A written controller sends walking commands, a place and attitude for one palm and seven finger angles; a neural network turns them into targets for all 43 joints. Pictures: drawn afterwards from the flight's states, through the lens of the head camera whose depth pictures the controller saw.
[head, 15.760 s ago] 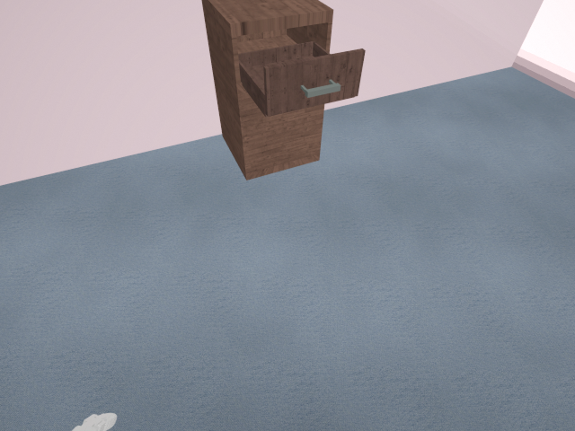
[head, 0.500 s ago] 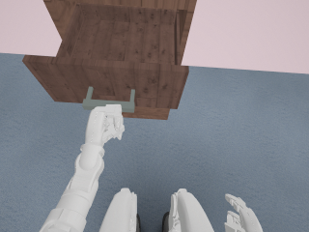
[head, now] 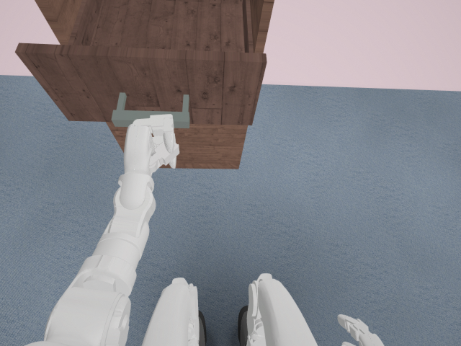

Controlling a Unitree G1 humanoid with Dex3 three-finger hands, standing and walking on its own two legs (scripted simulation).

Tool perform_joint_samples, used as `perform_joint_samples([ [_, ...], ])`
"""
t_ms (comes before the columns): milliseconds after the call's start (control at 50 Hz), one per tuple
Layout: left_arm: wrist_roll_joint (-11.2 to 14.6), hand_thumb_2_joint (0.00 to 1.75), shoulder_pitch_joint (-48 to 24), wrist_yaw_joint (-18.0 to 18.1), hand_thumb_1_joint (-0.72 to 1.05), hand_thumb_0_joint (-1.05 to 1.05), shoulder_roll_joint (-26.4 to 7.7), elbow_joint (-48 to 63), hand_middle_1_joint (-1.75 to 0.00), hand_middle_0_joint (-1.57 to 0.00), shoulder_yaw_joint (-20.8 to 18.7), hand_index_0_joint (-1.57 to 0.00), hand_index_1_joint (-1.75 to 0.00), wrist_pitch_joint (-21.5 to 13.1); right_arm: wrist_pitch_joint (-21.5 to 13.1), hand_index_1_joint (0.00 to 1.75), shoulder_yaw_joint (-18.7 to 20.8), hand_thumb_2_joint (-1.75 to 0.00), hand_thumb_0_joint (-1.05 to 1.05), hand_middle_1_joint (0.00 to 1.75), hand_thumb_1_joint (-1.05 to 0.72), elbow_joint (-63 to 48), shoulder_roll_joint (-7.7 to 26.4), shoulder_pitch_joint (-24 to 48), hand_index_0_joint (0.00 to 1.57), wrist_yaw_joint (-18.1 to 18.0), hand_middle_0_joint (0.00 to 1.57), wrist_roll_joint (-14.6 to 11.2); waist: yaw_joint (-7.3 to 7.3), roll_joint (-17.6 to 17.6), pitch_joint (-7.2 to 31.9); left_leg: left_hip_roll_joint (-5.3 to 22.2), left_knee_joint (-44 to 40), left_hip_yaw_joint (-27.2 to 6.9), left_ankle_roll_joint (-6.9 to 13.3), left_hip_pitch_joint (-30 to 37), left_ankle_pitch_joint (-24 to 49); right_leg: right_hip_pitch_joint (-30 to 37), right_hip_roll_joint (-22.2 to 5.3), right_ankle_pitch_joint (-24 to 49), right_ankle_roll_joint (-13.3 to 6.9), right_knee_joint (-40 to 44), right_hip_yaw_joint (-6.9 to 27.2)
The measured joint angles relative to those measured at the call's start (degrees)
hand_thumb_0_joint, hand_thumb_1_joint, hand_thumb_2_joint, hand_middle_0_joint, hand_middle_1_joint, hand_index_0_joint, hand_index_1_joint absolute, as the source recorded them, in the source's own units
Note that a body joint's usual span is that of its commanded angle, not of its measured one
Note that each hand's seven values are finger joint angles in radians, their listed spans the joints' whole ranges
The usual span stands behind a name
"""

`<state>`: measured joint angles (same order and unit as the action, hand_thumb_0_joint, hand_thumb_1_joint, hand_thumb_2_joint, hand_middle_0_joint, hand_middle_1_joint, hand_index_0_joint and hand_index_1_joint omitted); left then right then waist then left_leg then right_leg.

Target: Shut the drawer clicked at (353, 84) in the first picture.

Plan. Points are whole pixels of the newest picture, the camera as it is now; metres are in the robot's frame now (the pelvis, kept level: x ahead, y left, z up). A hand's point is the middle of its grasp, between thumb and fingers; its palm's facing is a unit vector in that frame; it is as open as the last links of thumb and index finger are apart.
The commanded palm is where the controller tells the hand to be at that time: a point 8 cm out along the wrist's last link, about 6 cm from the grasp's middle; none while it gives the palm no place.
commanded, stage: push the drawer shut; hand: left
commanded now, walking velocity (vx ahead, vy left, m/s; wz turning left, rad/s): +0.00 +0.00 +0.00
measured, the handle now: (153, 109) +0.53 +0.12 +0.01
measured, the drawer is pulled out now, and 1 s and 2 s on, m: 0.16 0.04 0.00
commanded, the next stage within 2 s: pull the fist back off the drawer in 1.54 s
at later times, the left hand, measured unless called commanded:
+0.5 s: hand (180, 120) +0.50 +0.07 +0.02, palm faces -0.02 -1.00 -0.06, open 3.3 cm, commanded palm +0.49 +0.12 +0.02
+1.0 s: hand (180, 94) +0.56 +0.07 +0.02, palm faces -0.02 -1.00 -0.05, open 3.4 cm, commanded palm +0.55 +0.11 +0.02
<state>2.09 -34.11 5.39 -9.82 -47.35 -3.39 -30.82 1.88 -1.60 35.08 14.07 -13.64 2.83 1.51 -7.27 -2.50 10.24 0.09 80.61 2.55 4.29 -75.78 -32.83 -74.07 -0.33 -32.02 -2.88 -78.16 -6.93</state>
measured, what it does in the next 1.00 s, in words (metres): stands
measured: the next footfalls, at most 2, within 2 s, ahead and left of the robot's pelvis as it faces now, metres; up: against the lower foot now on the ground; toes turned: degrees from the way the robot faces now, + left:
none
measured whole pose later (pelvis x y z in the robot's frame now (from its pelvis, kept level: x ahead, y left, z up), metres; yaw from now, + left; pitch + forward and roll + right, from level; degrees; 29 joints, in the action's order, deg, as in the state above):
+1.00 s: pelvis -0.01 +0.00 -0.02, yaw -2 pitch +33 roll -4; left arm -2.4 -61.4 3.6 -22.0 -71.5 -15.7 -30.9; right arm 4.3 -3.0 36.3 14.4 -18.6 4.6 4.2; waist -14.1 -3.6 9.0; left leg 1.8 84.0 1.5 3.9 -84.4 -33.0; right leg -82.2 1.2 -31.1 -3.5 -80.1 -7.9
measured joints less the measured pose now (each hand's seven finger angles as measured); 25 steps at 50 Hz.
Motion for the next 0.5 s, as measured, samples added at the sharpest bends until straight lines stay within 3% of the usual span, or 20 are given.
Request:
perform_joint_samples([
  [500, -1.8, 0.96, -12.3, -0.4, 0.89, 0.03, -3.7, -13.4, -1.60, -1.40, -6.8, -1.40, -1.60, -2.9, 1.8, 0.30, 0.2, -0.90, 0.01, 0.30, -0.91, 1.2, -0.2, -1.8, 0.20, 1.2, 0.20, 1.4, -2.46, -0.3, -0.4, 0.8, 0.3, -0.2, -0.7, -2.1, -0.2, -2.4, 0.8, 0.0, -0.7, -0.3, -0.1],
])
